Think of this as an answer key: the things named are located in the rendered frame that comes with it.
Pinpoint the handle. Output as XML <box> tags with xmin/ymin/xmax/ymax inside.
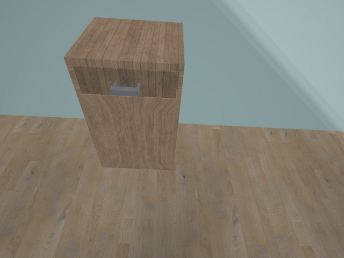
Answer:
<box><xmin>110</xmin><ymin>82</ymin><xmax>140</xmax><ymax>97</ymax></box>

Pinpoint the cabinet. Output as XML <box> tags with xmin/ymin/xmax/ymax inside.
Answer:
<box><xmin>64</xmin><ymin>17</ymin><xmax>185</xmax><ymax>170</ymax></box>

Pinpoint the drawer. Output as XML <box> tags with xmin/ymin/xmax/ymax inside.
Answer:
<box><xmin>73</xmin><ymin>66</ymin><xmax>178</xmax><ymax>98</ymax></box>

